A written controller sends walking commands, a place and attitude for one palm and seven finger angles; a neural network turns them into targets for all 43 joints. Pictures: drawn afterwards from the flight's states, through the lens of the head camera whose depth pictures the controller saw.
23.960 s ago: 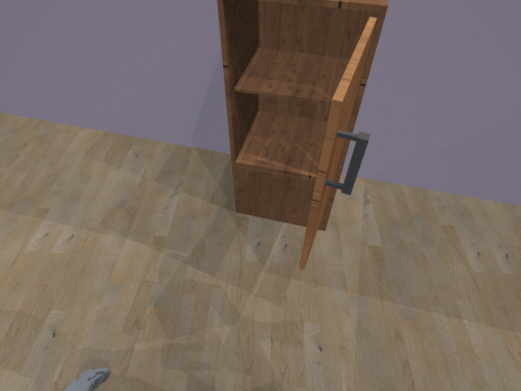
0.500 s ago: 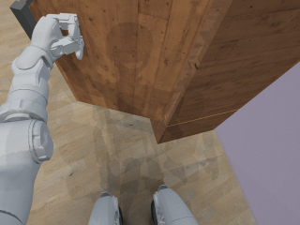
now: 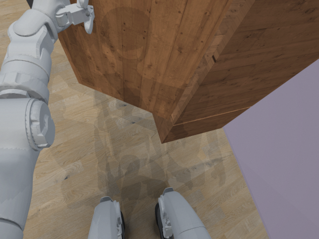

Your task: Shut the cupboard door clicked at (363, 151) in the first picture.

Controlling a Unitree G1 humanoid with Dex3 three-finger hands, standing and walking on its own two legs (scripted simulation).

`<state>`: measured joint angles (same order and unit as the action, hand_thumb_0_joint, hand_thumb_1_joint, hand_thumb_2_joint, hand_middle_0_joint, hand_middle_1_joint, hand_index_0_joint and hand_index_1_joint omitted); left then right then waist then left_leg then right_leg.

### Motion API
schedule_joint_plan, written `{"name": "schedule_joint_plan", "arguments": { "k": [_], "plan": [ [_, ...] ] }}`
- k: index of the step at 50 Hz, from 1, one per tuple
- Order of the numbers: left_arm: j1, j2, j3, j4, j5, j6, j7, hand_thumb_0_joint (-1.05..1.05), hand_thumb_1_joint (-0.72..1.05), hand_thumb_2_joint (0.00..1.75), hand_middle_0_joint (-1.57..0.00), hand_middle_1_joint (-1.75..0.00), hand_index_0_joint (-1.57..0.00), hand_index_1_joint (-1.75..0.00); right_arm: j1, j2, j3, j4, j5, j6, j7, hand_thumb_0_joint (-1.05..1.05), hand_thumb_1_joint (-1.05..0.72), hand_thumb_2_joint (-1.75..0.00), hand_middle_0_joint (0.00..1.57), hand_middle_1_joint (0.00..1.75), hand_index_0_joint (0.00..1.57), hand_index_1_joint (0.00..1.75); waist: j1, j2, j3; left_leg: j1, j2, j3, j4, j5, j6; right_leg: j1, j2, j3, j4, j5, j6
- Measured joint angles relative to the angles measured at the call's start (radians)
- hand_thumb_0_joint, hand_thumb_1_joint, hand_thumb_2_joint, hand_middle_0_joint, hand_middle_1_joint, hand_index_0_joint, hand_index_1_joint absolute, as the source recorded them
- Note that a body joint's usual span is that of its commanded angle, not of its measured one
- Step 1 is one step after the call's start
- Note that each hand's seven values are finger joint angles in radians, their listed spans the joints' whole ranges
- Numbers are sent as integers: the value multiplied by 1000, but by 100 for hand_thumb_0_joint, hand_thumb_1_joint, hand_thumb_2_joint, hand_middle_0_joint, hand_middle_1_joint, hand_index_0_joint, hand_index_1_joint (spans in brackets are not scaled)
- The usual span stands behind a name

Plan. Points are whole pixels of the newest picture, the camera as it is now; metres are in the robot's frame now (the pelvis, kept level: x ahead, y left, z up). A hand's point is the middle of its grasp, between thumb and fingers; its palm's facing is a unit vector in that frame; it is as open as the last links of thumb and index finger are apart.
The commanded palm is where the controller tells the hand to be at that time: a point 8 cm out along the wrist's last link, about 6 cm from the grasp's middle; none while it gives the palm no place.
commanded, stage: pull the fist back off the door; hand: left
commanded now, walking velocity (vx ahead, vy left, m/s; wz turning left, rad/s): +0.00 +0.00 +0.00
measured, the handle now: out of the picture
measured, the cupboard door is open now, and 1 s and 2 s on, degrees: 52 49 49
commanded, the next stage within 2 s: draw the hand back to the body in 0.86 s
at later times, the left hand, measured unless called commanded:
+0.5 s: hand (91, 12) +0.56 +0.06 +0.14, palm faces +0.04 -1.00 +0.00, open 3.1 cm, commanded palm +0.51 +0.10 +0.12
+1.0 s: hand (100, 43) +0.50 +0.05 +0.12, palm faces +0.02 -1.00 +0.00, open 3.1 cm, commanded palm +0.46 +0.11 +0.12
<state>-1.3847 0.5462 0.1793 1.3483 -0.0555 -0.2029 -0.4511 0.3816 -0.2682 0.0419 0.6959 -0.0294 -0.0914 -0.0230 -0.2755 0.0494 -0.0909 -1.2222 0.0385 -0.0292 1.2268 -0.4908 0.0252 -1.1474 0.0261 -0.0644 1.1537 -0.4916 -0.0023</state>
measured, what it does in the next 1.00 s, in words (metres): stands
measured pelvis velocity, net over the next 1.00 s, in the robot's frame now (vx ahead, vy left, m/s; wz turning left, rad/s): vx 0.01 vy -0.02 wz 0.02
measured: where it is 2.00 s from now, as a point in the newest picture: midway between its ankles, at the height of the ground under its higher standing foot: (142, 236)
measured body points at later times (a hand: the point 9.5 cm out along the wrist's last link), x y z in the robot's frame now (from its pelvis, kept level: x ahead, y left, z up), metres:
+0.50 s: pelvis +0.03 -0.02 +0.04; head +0.15 -0.02 +0.47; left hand +0.55 +0.11 +0.14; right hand -0.01 -0.26 -0.08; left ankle +0.03 +0.10 -0.63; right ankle +0.02 -0.13 -0.63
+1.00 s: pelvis +0.01 -0.02 +0.04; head +0.11 -0.02 +0.48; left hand +0.49 +0.10 +0.13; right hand +0.08 -0.27 -0.08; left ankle +0.03 +0.10 -0.63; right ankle +0.02 -0.13 -0.63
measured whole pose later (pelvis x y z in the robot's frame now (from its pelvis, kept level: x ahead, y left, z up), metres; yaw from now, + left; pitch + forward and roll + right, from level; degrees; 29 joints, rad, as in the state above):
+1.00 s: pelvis +0.01 -0.02 +0.04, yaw +1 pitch +18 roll +0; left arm -0.88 0.16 0.20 1.12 -0.05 -0.40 0.10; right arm 0.30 -0.23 0.00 0.63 -0.03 0.02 0.04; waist -0.14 0.04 -0.13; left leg -0.89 0.02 0.01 1.01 -0.44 0.00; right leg -0.86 0.01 -0.02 1.01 -0.47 -0.02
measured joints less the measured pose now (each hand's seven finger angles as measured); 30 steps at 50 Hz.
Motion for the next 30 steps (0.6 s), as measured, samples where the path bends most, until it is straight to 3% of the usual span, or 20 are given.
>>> {"name": "schedule_joint_plan", "arguments": {
  "k": [2, 6, 9, 11, 14, 19, 23, 26, 30],
  "plan": [
    [-9, -30, 67, -1, -9, 11, 83, 4, 96, 97, -130, -150, -130, -150, 17, 0, -4, -11, -8, -1, 8, 1, -90, -90, 21, 30, 20, 30, 4, 8, -8, -18, 2, -3, 8, -3, -1, -16, 3, -2, 3, -1, 1],
    [29, -110, 164, -46, -7, 7, 362, 3, 91, 94, -130, -150, -130, -150, 57, 12, -12, -38, -38, 8, 58, 1, -90, -90, 20, 30, 20, 30, 11, 17, -26, -29, 3, 4, 1, -3, -4, -31, 2, 5, 1, -1, 4],
    [105, -164, 170, -114, 66, -41, 542, 2, 90, 92, -130, -150, -130, -150, 82, 27, -16, -53, -66, 24, 102, 1, -90, -90, 20, 30, 20, 30, 19, 25, -37, -17, 4, 11, -14, -2, -6, -26, 3, 12, -8, 0, 3],
    [164, -187, 152, -155, 114, -78, 596, 2, 90, 91, -130, -150, -130, -150, 90, 38, -19, -54, -73, 41, 125, 1, -90, -90, 20, 30, 20, 30, 25, 29, -38, 3, 6, 17, -26, -3, -7, -10, 5, 18, -15, -1, 2],
    [228, -212, 128, -179, 133, -106, 592, 2, 90, 91, -130, -150, -130, -150, 92, 53, -20, -48, -66, 71, 137, 1, -90, -90, 21, 30, 20, 30, 34, 30, -29, 54, 7, 23, -58, 1, -10, 36, 6, 24, -41, 2, -1],
    [284, -249, 151, -153, 78, -99, 546, 2, 90, 90, -130, -150, -130, -150, 95, 52, -21, -46, -41, 99, 120, 1, -90, -90, 21, 30, 20, 30, 45, 30, -34, 158, 9, 32, -132, 16, -16, 132, 9, 33, -106, 16, -7],
    [340, -265, 170, -162, 54, -147, 542, 2, 90, 90, -130, -150, -130, -150, 100, 36, -32, -60, -36, 100, 112, 1, -90, -90, 21, 30, 20, 30, 58, 23, -50, 232, 11, 41, -181, 24, -21, 197, 11, 42, -145, 22, -12],
    [392, -271, 140, -173, 57, -194, 532, 2, 90, 90, -130, -150, -130, -150, 98, 22, -45, -67, -31, 105, 116, 1, -90, -90, 21, 30, 20, 30, 78, 16, -61, 271, 9, 44, -203, 27, -25, 231, 10, 44, -158, 21, -16],
    [463, -290, 93, -180, 37, -202, 499, 2, 90, 90, -130, -150, -130, -150, 75, 5, -59, -72, -16, 126, 115, 1, -90, -90, 20, 30, 20, 30, 107, 3, -54, 308, 4, 40, -221, 33, -28, 268, 6, 40, -169, 21, -19]
  ]
}}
